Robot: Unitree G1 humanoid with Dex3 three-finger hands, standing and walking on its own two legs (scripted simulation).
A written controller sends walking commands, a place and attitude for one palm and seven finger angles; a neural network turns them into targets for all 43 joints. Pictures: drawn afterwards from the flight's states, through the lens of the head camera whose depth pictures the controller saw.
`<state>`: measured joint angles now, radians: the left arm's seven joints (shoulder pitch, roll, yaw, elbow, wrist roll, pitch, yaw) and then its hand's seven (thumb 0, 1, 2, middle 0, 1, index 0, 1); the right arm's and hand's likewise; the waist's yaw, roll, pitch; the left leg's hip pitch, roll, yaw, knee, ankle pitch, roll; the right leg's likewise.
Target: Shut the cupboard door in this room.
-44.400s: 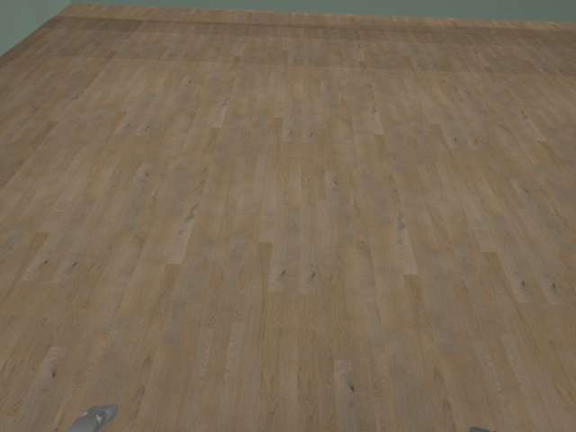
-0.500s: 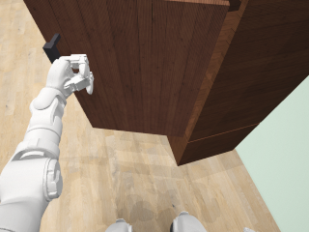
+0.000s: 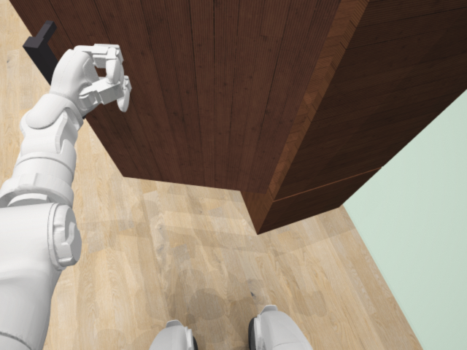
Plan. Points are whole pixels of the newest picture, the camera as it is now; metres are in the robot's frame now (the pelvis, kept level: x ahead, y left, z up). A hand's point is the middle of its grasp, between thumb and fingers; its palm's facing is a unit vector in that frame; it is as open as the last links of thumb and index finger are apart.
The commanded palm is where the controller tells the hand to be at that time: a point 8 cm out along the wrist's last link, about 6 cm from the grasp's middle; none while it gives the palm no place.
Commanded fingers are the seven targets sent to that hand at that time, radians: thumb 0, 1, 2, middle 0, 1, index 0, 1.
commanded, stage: push the door shut along its arc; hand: left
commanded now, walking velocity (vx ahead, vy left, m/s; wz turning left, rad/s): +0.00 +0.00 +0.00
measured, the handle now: (65, 74) +0.55 +0.22 +0.11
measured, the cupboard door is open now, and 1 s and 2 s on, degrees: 65 49 49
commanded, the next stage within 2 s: pull the fist back off the door in 0.44 s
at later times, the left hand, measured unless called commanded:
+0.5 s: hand (145, 64) +0.56 +0.09 +0.12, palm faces -0.43 -0.90 -0.03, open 3.5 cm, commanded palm +0.57 +0.12 +0.11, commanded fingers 0.00 0.90 0.90 -1.30 -1.50 -1.30 -1.50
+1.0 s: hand (159, 67) +0.55 +0.07 +0.12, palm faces +0.05 -1.00 +0.02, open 3.1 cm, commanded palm +0.50 +0.13 +0.11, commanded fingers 0.00 0.90 0.90 -1.30 -1.50 -1.30 -1.50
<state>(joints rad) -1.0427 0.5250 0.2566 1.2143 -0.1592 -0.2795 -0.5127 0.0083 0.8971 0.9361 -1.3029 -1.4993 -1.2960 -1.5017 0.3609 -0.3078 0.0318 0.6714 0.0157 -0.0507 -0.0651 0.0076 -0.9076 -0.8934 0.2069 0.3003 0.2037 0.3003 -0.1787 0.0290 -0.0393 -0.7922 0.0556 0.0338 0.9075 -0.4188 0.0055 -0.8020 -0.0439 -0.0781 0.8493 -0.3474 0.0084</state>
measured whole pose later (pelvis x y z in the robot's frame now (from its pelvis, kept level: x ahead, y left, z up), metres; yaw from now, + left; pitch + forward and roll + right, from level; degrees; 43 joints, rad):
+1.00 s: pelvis +0.02 -0.01 +0.01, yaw -1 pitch +18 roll -1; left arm -0.99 0.26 0.34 1.16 -0.03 -0.33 0.08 0.02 0.90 0.91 -1.30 -1.50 -1.30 -1.50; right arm 0.43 -0.24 0.00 0.66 -0.05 -0.03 0.04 0.01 -0.91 -0.89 0.21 0.30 0.20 0.30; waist -0.17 0.06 -0.10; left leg -0.72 0.07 0.05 0.84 -0.43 -0.01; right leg -0.75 -0.02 -0.06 0.80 -0.35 0.00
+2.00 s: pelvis +0.01 +0.00 +0.04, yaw -1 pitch +3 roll +0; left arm -0.27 0.18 0.14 0.38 -0.17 -0.20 -0.06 0.02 0.90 0.90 -1.30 -1.50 -1.29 -1.50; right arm 0.28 -0.26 0.00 0.64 0.05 -0.07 -0.06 0.01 -0.91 -0.89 0.20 0.30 0.20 0.30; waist -0.01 0.05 -0.05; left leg -0.34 0.04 0.07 0.63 -0.35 0.00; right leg -0.38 -0.04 -0.05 0.62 -0.29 0.01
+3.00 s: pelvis +0.02 +0.00 +0.05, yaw +0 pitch -5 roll +0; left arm 0.43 0.31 0.34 -0.34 -0.05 -0.09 0.12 0.02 0.89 0.90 -0.24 -0.33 -0.23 -0.33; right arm 0.19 -0.23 0.01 0.64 0.00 -0.11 -0.09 0.01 -0.91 -0.89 0.20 0.30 0.20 0.30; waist 0.07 0.07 0.04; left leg -0.06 0.02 0.05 0.41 -0.26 0.01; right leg -0.09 -0.05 -0.07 0.39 -0.21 0.03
